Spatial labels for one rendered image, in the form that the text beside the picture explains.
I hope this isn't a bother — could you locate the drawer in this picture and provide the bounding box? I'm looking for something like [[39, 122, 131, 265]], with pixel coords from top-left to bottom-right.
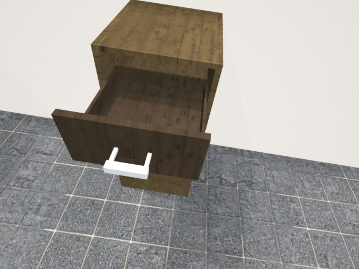
[[51, 65, 211, 180]]

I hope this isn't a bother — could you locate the handle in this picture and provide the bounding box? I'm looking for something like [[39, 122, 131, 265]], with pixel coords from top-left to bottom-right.
[[103, 147, 152, 179]]

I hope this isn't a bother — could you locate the cabinet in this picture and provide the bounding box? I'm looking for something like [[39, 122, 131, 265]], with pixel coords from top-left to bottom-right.
[[91, 0, 223, 197]]

